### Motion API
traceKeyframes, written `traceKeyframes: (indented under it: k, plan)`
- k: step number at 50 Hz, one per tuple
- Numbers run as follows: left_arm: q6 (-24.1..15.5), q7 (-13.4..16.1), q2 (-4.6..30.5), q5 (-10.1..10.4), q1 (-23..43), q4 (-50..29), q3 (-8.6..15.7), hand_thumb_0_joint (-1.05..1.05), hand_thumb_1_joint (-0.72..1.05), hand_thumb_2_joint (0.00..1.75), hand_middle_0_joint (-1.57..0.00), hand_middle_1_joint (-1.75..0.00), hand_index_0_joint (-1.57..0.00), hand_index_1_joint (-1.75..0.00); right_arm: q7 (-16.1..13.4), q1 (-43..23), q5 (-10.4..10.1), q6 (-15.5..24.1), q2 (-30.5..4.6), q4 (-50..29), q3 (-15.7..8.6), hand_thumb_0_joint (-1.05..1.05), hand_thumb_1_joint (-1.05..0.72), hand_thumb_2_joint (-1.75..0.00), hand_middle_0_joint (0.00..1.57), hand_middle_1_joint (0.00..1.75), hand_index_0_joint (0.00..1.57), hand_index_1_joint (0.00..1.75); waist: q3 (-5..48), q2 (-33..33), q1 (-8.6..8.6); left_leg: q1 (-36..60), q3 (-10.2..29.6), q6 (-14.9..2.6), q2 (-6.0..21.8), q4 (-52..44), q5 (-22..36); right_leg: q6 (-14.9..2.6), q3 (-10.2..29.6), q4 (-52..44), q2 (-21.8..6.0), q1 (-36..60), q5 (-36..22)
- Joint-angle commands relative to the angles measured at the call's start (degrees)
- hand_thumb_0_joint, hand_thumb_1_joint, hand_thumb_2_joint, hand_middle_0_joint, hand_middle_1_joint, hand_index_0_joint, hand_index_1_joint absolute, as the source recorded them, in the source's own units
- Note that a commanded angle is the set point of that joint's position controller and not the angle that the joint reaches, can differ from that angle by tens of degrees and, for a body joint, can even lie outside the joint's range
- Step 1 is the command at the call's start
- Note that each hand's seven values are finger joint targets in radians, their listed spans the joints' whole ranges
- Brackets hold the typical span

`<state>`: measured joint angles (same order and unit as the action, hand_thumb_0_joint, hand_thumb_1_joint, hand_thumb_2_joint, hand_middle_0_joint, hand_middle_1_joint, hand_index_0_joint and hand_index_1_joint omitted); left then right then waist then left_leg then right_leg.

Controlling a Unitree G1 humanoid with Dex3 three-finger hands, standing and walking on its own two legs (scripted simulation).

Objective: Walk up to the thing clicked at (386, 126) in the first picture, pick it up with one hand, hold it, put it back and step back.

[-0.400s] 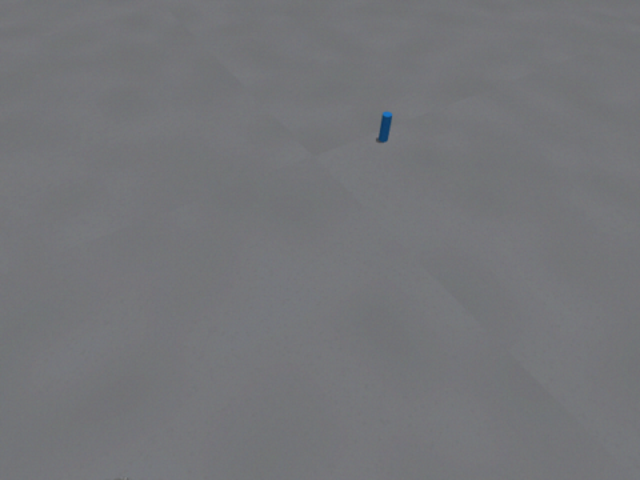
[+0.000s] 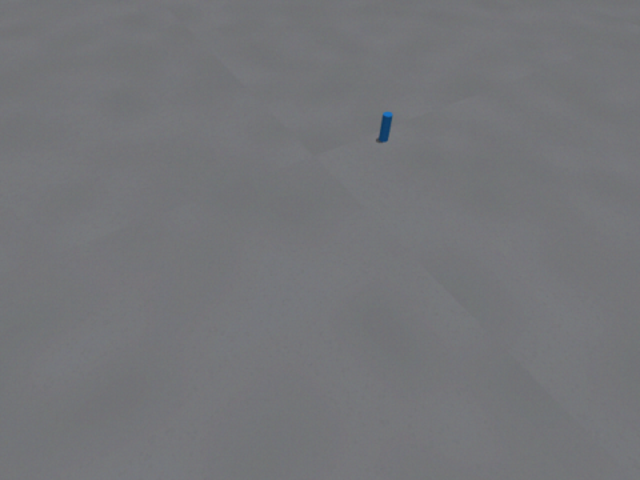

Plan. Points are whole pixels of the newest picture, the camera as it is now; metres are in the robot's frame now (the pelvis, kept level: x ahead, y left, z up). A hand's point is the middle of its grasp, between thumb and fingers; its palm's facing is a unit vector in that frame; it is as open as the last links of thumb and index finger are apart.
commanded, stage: stand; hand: left
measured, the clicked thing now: (385, 127) +1.86 -0.37 -0.70
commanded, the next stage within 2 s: walk up in 0.72 s
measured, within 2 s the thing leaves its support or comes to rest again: neither
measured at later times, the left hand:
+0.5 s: hand out of the picture +0.08 +0.25 -0.16, palm faces -0.02 -0.94 -0.34, open 7.4 cm
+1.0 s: hand (151, 467) +0.15 +0.24 -0.13, palm faces -0.15 -0.91 -0.39, open 7.4 cm
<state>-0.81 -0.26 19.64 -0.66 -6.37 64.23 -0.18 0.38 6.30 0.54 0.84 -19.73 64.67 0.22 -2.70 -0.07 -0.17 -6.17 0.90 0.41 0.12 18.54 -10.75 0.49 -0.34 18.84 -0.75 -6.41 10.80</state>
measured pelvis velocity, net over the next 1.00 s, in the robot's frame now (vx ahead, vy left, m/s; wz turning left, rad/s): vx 0.05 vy -0.05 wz -0.14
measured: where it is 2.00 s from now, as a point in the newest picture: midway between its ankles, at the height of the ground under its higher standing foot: (373, 381)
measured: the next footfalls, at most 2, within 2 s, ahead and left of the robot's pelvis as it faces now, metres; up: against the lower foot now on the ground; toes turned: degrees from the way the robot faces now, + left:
right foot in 1.04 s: +0.15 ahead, -0.23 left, +0.00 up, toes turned -14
left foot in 1.46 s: +0.45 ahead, -0.02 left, +0.00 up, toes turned -7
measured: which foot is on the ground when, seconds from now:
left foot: down 0.00-1.00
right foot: down 0.00-0.76, up 0.78-1.00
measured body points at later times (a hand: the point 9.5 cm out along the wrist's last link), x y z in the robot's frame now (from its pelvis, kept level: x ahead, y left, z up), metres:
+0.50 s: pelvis +0.00 +0.00 +0.00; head +0.01 +0.00 +0.45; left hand +0.08 +0.30 -0.13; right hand +0.08 -0.30 -0.13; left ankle -0.01 +0.12 -0.75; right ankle -0.01 -0.12 -0.75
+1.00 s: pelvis +0.05 -0.05 -0.01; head +0.04 -0.06 +0.44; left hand +0.16 +0.28 -0.11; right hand +0.06 -0.40 -0.13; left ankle -0.01 +0.12 -0.75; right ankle +0.10 -0.22 -0.73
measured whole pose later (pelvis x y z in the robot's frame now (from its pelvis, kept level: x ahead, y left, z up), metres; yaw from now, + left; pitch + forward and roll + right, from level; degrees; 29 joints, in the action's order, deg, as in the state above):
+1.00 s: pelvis +0.05 -0.05 -0.01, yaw -8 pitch -2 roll +2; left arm -0.1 -7.8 26.3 -2.0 -12.5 56.7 5.4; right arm 3.0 14.2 3.4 4.0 -26.1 57.8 -5.3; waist -0.4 -0.2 -0.1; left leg -1.4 -6.7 0.8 5.0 22.7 -19.6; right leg -0.1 0.1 39.5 -6.8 -23.9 18.7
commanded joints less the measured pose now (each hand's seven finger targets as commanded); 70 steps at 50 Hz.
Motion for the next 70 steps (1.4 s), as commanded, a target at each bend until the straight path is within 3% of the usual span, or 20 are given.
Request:
traceKeyframes:
  k: [1, 24, 35, 36, 37, 38, 39, 40, 43, 47, 51, 52, 53, 54, 55, 57, 60, 63, 67, 70]
  plan:
    - [-0.97, 0.78, 12.06, 0.32, 2.43, -3.24, 2.46, 0.00, 0.90, 0.90, -0.20, -0.30, -0.20, -0.30, -1.11, -1.96, -0.05, 1.18, -12.02, -3.44, -2.37, 0.00, -0.90, -0.90, 0.20, 0.30, 0.20, 0.30, 4.13, -0.73, -0.07, 0.24, 4.87, -1.70, 6.75, -3.00, 8.47, -2.03, 4.84, -2.42, -6.62, 1.20, -7.97]
    - [-1.15, 0.93, 12.11, 0.30, 2.09, -3.26, 2.42, 0.00, 0.90, 0.90, -0.20, -0.30, -0.20, -0.30, -1.16, -1.86, -0.23, 1.05, -12.11, -3.78, -2.30, 0.00, -0.90, -0.90, 0.20, 0.30, 0.20, 0.30, 4.84, -0.23, 0.07, 1.53, 4.72, -1.66, 7.02, -1.97, 12.63, -2.01, 4.67, -2.54, -7.01, 2.56, -12.54]
    - [-1.00, 0.84, 12.21, 0.12, 2.07, -3.55, 2.57, 0.00, 0.90, 0.90, -0.20, -0.30, -0.20, -0.30, -1.19, -1.81, -0.12, 1.04, -12.25, -3.96, -2.27, 0.00, -0.90, -0.90, 0.20, 0.30, 0.20, 0.30, 3.77, -0.35, 0.02, 1.03, 4.79, -1.56, 7.06, -2.90, 9.35, -1.90, 4.68, -3.23, -6.77, 1.62, -8.79]
    - [-1.30, -1.67, 18.49, -1.18, -0.53, -8.75, 6.97, 0.00, 0.90, 0.90, -0.20, -0.30, -0.20, -0.30, -0.10, 2.52, 1.55, 2.93, -19.38, -8.38, -6.81, 0.00, -0.90, -0.90, 0.20, 0.30, 0.20, 0.30, 10.64, 1.67, 1.35, 7.83, 4.92, -5.85, 7.09, 2.64, -21.13, -3.89, 6.59, 3.09, -3.45, -5.90, 19.16]
    - [-0.82, -2.78, 16.95, -1.40, 4.41, -9.36, 6.77, 0.00, 0.90, 0.90, -0.20, -0.30, -0.20, -0.30, 0.42, 4.47, 1.99, 3.32, -19.85, -7.44, -7.72, 0.00, -0.90, -0.90, 0.20, 0.30, 0.20, 0.30, 4.44, -1.76, 3.83, 9.76, 8.16, -7.44, 9.43, 0.27, -30.92, -3.72, 4.74, 8.25, -2.36, -20.13, 24.62]
    - [-0.75, -3.62, 14.68, -1.62, 10.20, -11.98, 6.65, 0.00, 0.90, 0.90, -0.20, -0.30, -0.20, -0.30, 0.41, 8.01, 1.80, 3.62, -21.29, -7.32, -8.82, 0.00, -0.90, -0.90, 0.20, 0.30, 0.20, 0.30, -0.52, -7.84, 6.83, 10.81, 17.47, -11.00, 16.85, -6.67, -36.58, -2.66, 1.62, 21.04, -0.91, -30.74, 17.83]
    - [-0.82, -3.98, 13.86, -1.97, 12.80, -14.25, 6.44, 0.00, 0.90, 0.90, -0.20, -0.30, -0.20, -0.30, 0.43, 9.52, 1.89, 4.14, -22.47, -8.20, -9.43, 0.00, -0.90, -0.90, 0.20, 0.30, 0.20, 0.30, -3.75, -8.58, 7.83, 9.43, 24.37, -14.90, 25.09, -11.67, -35.41, -2.25, 3.62, 30.17, -2.83, -38.30, 15.93]
    - [-1.20, -4.23, 14.51, -1.75, 12.13, -14.74, 6.46, 0.00, 0.90, 0.90, -0.20, -0.30, -0.20, -0.30, 0.32, 7.39, 1.71, 4.75, -22.93, -9.36, -9.54, 0.00, -0.90, -0.90, 0.20, 0.30, 0.20, 0.30, -4.96, -5.49, 5.98, 5.85, 26.13, -15.53, 27.16, -13.03, -32.87, -2.46, 8.15, 33.85, -5.48, -38.51, 14.41]
    - [-0.83, -6.40, 16.33, -0.82, 0.44, -12.61, 7.29, 0.00, 0.90, 0.90, -0.20, -0.30, -0.20, -0.30, 0.64, 0.27, 2.10, 5.47, -21.29, -12.96, -9.05, 0.00, -0.90, -0.90, 0.20, 0.30, 0.20, 0.30, 0.40, -7.45, -0.80, 2.72, 13.73, -12.38, 20.90, -13.49, -31.86, -1.17, 5.04, 33.18, -7.24, -29.20, 11.21]
    - [-0.73, -7.61, 15.55, -0.91, 0.27, -13.09, 7.80, 0.00, 0.90, 0.90, -0.20, -0.30, -0.20, -0.30, 1.64, -1.59, 2.76, 5.52, -20.59, -14.33, -9.12, 0.00, -0.90, -0.90, 0.20, 0.30, 0.20, 0.30, -1.68, -9.25, -0.96, -5.92, 0.80, -9.37, 15.25, -9.34, -24.69, -0.59, -0.45, 20.60, -6.09, -15.65, 8.18]
    - [-1.68, -6.06, 16.94, -1.59, -10.68, -9.37, 9.05, 0.00, 0.90, 0.90, -0.20, -0.30, -0.20, -0.30, 1.89, -2.26, 2.56, 3.93, -19.20, -14.49, -8.62, 0.00, -0.90, -0.90, 0.20, 0.30, 0.20, 0.30, 1.21, 1.97, -6.09, -16.32, -6.99, -7.55, 11.39, 11.51, -23.81, -0.77, -7.99, 13.87, -0.57, 4.04, 3.37]
    - [-2.45, -4.82, 19.75, -1.65, -19.44, -7.48, 10.38, 0.00, 0.90, 0.90, -0.20, -0.30, -0.20, -0.30, 2.10, -0.01, 2.47, 3.63, -15.89, -14.61, -7.16, 0.00, -0.90, -0.90, 0.20, 0.30, 0.20, 0.30, 5.50, 12.99, -10.08, -23.21, -10.07, -5.87, 6.45, 31.16, -18.35, -2.40, -3.49, 10.18, 0.04, 15.26, 12.21]
    - [-3.01, -3.71, 26.47, -1.68, -23.76, -8.51, 11.79, 0.00, 0.90, 0.90, -0.20, -0.30, -0.20, -0.30, 2.41, -2.29, 1.15, 3.97, -11.17, -18.24, -5.34, 0.00, -0.90, -0.90, 0.20, 0.30, 0.20, 0.30, 3.77, 27.54, -12.00, -39.84, -9.07, -2.45, -1.68, 48.16, -24.26, -8.12, 28.09, -6.19, -14.82, 16.44, 34.39]
    - [-3.28, -3.84, 28.63, -0.50, -17.77, -11.20, 11.14, 0.00, 0.90, 0.90, -0.20, -0.30, -0.20, -0.30, 2.10, -3.31, 1.17, 3.89, -16.29, -18.61, -6.44, 0.00, -0.90, -0.90, 0.20, 0.30, 0.20, 0.30, 0.62, 16.46, -8.40, -37.88, -0.49, -1.30, 2.58, 50.95, -20.33, -14.61, 46.05, -15.08, -23.85, 6.26, 43.71]
    - [-3.31, -3.67, 27.58, 0.54, -11.83, -13.20, 10.87, 0.00, 0.90, 0.90, -0.20, -0.30, -0.20, -0.30, 2.34, -3.06, 0.59, 3.95, -19.32, -17.06, -7.05, 0.00, -0.90, -0.90, 0.20, 0.30, 0.20, 0.30, -2.25, 7.36, -5.69, -36.79, 1.96, -1.33, 6.19, 51.77, -14.85, -14.96, 42.18, -14.45, -22.73, 2.80, 43.47]
    - [-3.74, -3.02, 23.74, 0.37, -6.72, -14.73, 9.56, 0.00, 0.90, 0.90, -0.20, -0.30, -0.20, -0.30, 2.99, 1.10, 0.10, 3.77, -18.80, -14.69, -7.13, 0.00, -0.90, -0.90, 0.20, 0.30, 0.20, 0.30, -2.83, 6.43, -1.84, -32.06, 1.90, -1.70, 8.55, 46.19, -8.55, -11.71, 28.41, -10.82, -17.03, -1.52, 32.66]
    - [-4.53, -3.08, 20.98, 0.58, -7.01, -15.03, 8.44, 0.00, 0.90, 0.90, -0.20, -0.30, -0.20, -0.30, 4.30, 5.44, 0.56, 3.22, -17.98, -13.83, -7.57, 0.00, -0.90, -0.90, 0.20, 0.30, 0.20, 0.30, -3.64, 9.10, -0.49, -25.78, 0.24, -1.14, 8.25, 37.95, -5.04, -10.80, 16.73, -10.81, -12.44, -7.86, 25.47]
    - [-5.00, -3.04, 21.57, 0.49, -6.69, -16.58, 8.56, 0.00, 0.90, 0.90, -0.20, -0.30, -0.20, -0.30, 5.06, 3.54, 1.01, 2.81, -17.38, -15.82, -7.97, 0.00, -0.90, -0.90, 0.20, 0.30, 0.20, 0.30, -3.90, 8.47, -0.68, -25.31, -0.96, 0.68, 7.99, 29.26, -2.91, -11.56, 13.50, -10.97, -12.09, -8.92, 24.31]
    - [-5.37, -3.04, 21.44, 0.08, -8.65, -17.60, 8.47, 0.00, 0.90, 0.90, -0.20, -0.30, -0.20, -0.30, 5.06, -1.97, 1.11, 3.71, -15.57, -18.84, -7.76, 0.00, -0.90, -0.90, 0.20, 0.30, 0.20, 0.30, -2.64, 5.27, -2.80, -21.55, -1.91, 0.60, 8.10, 18.59, 2.75, -11.53, 10.72, -8.15, -12.24, -6.45, 16.79]
    - [-5.11, -2.96, 21.55, 0.05, -6.04, -18.00, 8.14, 0.00, 0.90, 0.90, -0.20, -0.30, -0.20, -0.30, 4.69, 2.26, 1.03, 4.36, -15.33, -17.94, -8.34, 0.00, -0.90, -0.90, 0.20, 0.30, 0.20, 0.30, -1.23, 4.18, 0.11, -10.50, -4.71, -0.33, 6.30, 15.09, 3.55, -11.06, 8.62, -3.12, -12.31, -9.87, 10.22]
